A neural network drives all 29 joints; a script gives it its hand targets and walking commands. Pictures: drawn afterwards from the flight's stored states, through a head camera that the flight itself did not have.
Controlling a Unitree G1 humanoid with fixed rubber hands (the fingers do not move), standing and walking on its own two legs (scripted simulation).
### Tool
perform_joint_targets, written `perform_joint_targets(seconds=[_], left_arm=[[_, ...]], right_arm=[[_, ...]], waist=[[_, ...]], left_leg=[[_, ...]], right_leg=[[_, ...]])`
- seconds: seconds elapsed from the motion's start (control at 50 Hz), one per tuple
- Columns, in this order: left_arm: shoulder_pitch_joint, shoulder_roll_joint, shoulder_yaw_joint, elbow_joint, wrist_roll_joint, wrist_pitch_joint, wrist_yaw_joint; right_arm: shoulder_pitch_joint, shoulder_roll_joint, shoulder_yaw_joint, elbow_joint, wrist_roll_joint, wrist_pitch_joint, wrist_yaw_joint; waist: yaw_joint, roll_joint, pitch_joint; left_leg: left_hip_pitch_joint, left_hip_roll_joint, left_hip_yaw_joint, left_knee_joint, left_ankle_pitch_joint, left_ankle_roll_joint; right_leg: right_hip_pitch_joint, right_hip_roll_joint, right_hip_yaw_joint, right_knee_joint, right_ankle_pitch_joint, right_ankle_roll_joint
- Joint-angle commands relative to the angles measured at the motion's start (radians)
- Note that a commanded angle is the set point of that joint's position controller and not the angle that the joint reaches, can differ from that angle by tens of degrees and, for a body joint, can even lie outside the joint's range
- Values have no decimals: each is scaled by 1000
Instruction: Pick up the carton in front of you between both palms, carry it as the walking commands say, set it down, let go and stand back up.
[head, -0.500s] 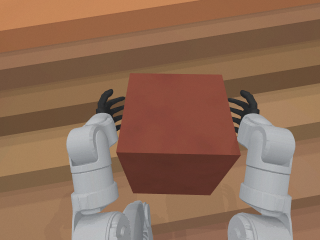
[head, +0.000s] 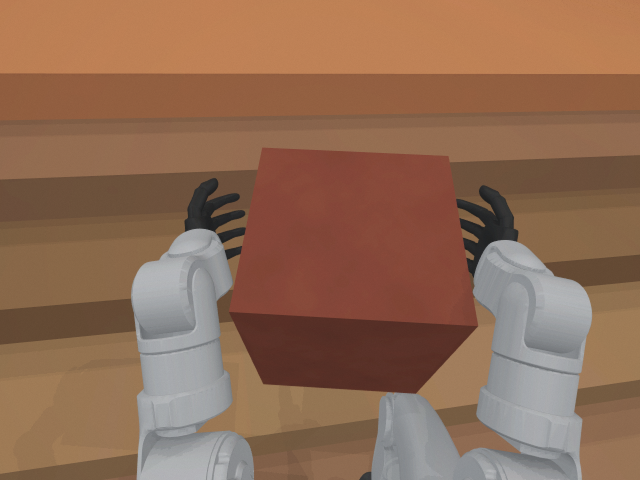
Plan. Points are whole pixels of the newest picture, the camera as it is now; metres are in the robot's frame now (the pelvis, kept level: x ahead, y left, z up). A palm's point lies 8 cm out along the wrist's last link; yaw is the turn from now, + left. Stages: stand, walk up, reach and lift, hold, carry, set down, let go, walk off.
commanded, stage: carry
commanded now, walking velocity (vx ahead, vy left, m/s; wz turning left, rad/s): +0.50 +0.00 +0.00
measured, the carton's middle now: (346, 282) +0.36 +0.00 +0.09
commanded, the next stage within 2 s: none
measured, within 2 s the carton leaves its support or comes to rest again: neither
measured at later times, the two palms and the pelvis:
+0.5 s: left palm out of the picture +0.64 +0.14 +0.34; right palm (470, 30) +0.65 -0.16 +0.30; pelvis +0.31 +0.00 +0.14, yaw +0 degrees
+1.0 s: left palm out of the picture +0.96 +0.18 +0.45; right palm out of the picture +0.96 -0.13 +0.47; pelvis +0.62 +0.01 +0.29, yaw +0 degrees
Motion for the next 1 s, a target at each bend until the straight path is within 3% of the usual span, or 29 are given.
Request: perform_joint_targets(seconds=[0.0, 0.02, 0.04, 0.06, 0.08, 0.1, 0.12, 0.14, 0.2, 0.24, 0.26, 0.32, 0.38, 0.42, 0.48, 0.5, 0.54, 0.56, 0.58, 0.6, 0.62, 0.64, 0.66, 0.68, 0.74, 0.82, 0.88, 0.94, 0.98], left_arm=[[-626, -657, -565, -17, -191, -6, 15], [-623, -665, -565, 3, -202, -9, 17], [-602, -668, -562, 1, -210, -19, 17], [-617, -699, -575, -17, -209, -32, 15], [-619, -717, -595, -32, -203, -43, 6], [-636, -733, -621, -50, -211, -57, -4], [-633, -765, -641, -19, -233, -64, -12], [-619, -794, -645, -43, -249, -70, -20], [-685, -881, -699, -19, -311, -78, -81], [-685, -885, -709, 0, -309, -83, -103], [-681, -874, -695, -14, -311, -84, -106], [-616, -794, -646, -29, -279, -74, -93], [-495, -665, -541, 26, -211, -50, -65], [-491, -606, -490, 39, -178, -31, -55], [-496, -580, -443, 57, -140, -10, -52], [-501, -566, -428, 64, -137, -7, -52], [-481, -582, -399, 77, -115, -10, -47], [-508, -589, -393, 57, -108, -17, -43], [-516, -596, -390, 70, -89, -20, -40], [-543, -600, -394, 55, -75, -31, -39], [-485, -633, -379, 96, -49, -37, -45], [-483, -638, -386, 97, -54, -47, -52], [-540, -665, -389, 51, -62, -63, -53], [-558, -686, -392, 47, -58, -69, -53], [-613, -720, -460, 12, -79, -87, -55], [-582, -722, -566, -42, -124, -89, -50], [-549, -680, -591, -47, -163, -60, -39], [-566, -634, -580, -45, -179, -33, -14], [-606, -636, -581, -42, -184, -21, 3]], right_arm=[[-529, 525, 460, 3, 143, 25, 2], [-528, 529, 461, -13, 148, 25, 4], [-539, 529, 460, -29, 134, 22, 5], [-546, 540, 455, -20, 116, 14, 7], [-548, 548, 464, -14, 103, 2, 11], [-528, 596, 483, -16, 89, -7, 24], [-532, 575, 456, 5, 73, -14, 25], [-548, 588, 448, -9, 87, -19, 26], [-585, 646, 448, -6, 58, -37, 23], [-618, 656, 481, -1, 56, -46, 21], [-609, 654, 505, 0, 58, -47, 21], [-623, 641, 560, -48, 101, -38, 12], [-595, 584, 559, -28, 117, -12, -9], [-629, 572, 562, 1, 123, 16, -22], [-666, 609, 577, 49, 142, 33, -34], [-684, 629, 587, 50, 149, 33, -35], [-705, 668, 582, 76, 173, 30, -35], [-712, 686, 586, 70, 186, 22, -34], [-707, 716, 602, 83, 196, 14, -30], [-676, 745, 612, 87, 192, 0, -24], [-681, 758, 626, 99, 193, -13, -19], [-687, 791, 633, 71, 210, -27, -9], [-741, 839, 679, 34, 258, -33, 10], [-786, 885, 721, 41, 297, -36, 32], [-789, 896, 730, -1, 318, -54, 66], [-612, 774, 652, 22, 238, -44, 53], [-481, 638, 567, 52, 152, -22, 20], [-485, 566, 509, 22, 125, 4, 2], [-485, 536, 471, 27, 111, 19, -4]], waist=[[66, 296, -244], [87, 294, -323], [168, 312, -434], [238, 288, -523], [277, 179, -637], [156, -133, -651], [129, -248, -680], [132, -117, -657], [75, 10, -426], [73, 52, -368], [76, 42, -346], [117, -24, -312], [128, -48, -244], [81, -103, -140], [67, -156, -136], [16, -233, -174], [-56, -269, -312], [-112, -282, -393], [-197, -255, -489], [-216, -130, -560], [-100, 199, -567], [-58, 276, -627], [-40, 183, -597], [-32, 77, -481], [2, -6, -313], [-47, 48, -304], [-86, 102, -254], [-13, 71, -135], [-7, 176, -119]], left_leg=[[-160, 103, 114, -168, 1095, 166], [-94, 107, 143, -48, 1512, 129], [-13, 122, 154, 147, 1779, 105], [59, 121, 160, 417, 1829, 73], [-28, 74, 69, 712, 1487, 37], [-298, -73, 31, 1053, 363, -22], [-535, -176, -120, 1508, 107, -18], [-607, -163, -200, 1633, 70, 4], [-852, -73, -172, 1655, 74, 70], [-864, -32, -126, 1565, 37, 69], [-918, -43, -58, 1559, -22, 62], [-1191, -35, 30, 1815, -115, 87], [-1427, 4, 30, 1891, -184, 83], [-1323, 36, 93, 1638, -164, 63], [-1023, 21, 207, 1336, -89, 62], [-813, 5, 225, 1178, -51, 99], [-534, -113, 339, 993, 0, 117], [-417, -162, 348, 903, -34, 109], [-274, -197, 272, 669, -19, 98], [-84, -132, -49, 462, -29, 142], [36, 142, -580, 299, 392, 242], [78, 201, -847, 186, 395, 364], [63, 217, -843, 185, 140, 349], [35, 204, -747, 182, -16, 282], [-106, 178, -473, 166, -132, 183], [132, 198, -349, 133, 168, 217], [291, 237, -343, 86, 136, 227], [86, 154, -190, -62, -12, 145], [-97, 113, -58, -215, 245, 172]], right_leg=[[521, 76, -159, -348, 158, -38], [652, 144, -200, -445, 199, -20], [794, 199, -224, -523, 181, -3], [923, 218, -170, -733, 196, -1], [1173, 183, 65, -947, 212, -41], [1327, -117, 612, -1118, 592, -169], [1384, -232, 974, -1226, 649, -318], [1323, -198, 959, -1206, 493, -326], [1214, -156, 704, -1189, 232, -157], [1167, -151, 589, -1244, 179, -140], [1206, -164, 532, -1252, 229, -155], [1332, -191, 523, -1271, 325, -202], [1436, -197, 484, -1334, 205, -161], [1243, -122, 359, -1441, 78, -104], [1073, -76, 182, -1601, 422, -125], [1011, -51, 20, -1588, 707, -100], [1113, -62, -20, -1390, 1668, -84], [1181, -95, -32, -1179, 1933, -64], [1235, -91, -50, -896, 2011, -26], [1102, -51, 59, -574, 1611, 28], [830, 113, 101, -268, 399, 72], [668, 176, 269, 80, 245, 57], [559, 163, 313, 223, 220, 43], [427, 133, 318, 262, 220, 19], [330, 53, 245, 177, 234, 5], [74, 43, 115, 227, 104, 8], [-276, 27, 85, 502, -45, -7], [-177, -17, 36, 184, -41, 7], [101, 0, -57, -61, 26, 2]])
